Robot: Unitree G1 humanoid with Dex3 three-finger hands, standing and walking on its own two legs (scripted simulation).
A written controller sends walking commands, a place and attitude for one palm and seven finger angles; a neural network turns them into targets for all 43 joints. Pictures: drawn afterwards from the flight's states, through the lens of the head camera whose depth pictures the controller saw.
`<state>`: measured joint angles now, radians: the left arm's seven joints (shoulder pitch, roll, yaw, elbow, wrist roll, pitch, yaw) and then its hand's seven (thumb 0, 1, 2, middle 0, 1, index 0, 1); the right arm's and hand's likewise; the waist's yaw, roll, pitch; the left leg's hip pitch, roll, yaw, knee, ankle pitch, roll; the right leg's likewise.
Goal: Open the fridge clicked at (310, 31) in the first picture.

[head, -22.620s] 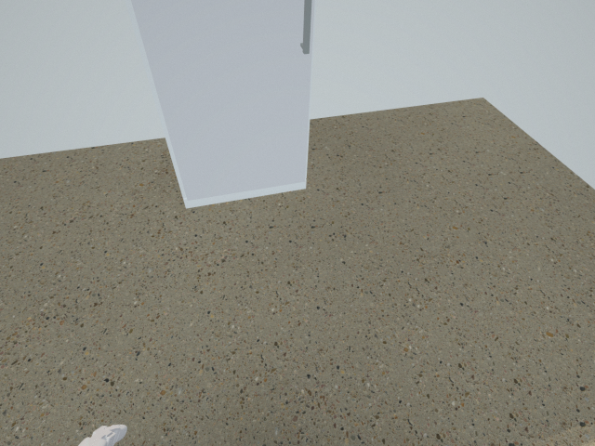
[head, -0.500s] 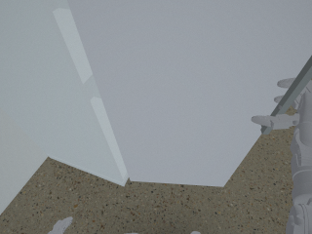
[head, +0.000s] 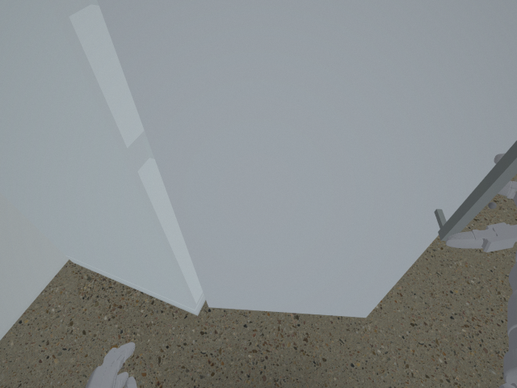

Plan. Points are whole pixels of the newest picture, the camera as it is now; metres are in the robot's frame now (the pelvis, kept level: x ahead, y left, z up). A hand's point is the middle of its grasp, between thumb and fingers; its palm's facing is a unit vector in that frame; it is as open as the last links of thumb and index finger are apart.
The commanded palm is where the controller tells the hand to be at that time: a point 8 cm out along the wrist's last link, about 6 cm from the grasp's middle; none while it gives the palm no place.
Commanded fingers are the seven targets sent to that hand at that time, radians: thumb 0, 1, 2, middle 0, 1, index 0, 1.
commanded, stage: slip the hand off the handle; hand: right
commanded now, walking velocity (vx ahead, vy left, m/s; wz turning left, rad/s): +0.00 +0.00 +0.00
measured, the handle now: (502, 155) +0.42 -0.30 +0.17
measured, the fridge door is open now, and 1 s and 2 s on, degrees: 72 72 72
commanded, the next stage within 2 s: draw the hand back to the body in 1.08 s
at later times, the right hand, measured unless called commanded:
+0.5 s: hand out of the picture +0.36 -0.36 +0.11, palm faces +0.35 +0.90 -0.28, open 14.6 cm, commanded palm +0.30 -0.39 +0.12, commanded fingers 0.00 0.55 -0.20 0.25 1.15 0.25 1.15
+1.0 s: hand out of the picture +0.26 -0.34 +0.11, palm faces +0.37 +0.89 -0.28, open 14.6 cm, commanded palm +0.22 -0.38 +0.12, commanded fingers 0.00 0.55 -0.20 0.25 1.15 0.25 1.15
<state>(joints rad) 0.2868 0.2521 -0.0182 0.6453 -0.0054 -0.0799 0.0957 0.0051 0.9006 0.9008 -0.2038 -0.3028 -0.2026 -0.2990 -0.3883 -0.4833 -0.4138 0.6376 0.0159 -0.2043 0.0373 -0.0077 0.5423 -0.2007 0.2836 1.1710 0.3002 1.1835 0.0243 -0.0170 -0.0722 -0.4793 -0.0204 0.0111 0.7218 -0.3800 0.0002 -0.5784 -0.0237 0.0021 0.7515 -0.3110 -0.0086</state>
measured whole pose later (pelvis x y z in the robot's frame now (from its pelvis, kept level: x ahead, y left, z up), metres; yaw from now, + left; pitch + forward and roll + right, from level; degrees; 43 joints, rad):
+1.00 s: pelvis +0.00 -0.01 +0.00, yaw -2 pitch +5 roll +2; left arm 0.25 0.25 -0.03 0.61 -0.02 -0.14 0.12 0.01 0.90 0.90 -0.20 -0.30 -0.20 -0.30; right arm 0.01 -0.48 -0.47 0.28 0.16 -0.18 0.19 -0.01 0.54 -0.20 0.26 1.15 0.25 1.15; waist -0.03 -0.03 -0.09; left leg -0.42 -0.01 0.04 0.72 -0.39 -0.01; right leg -0.55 -0.01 0.03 0.77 -0.32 -0.02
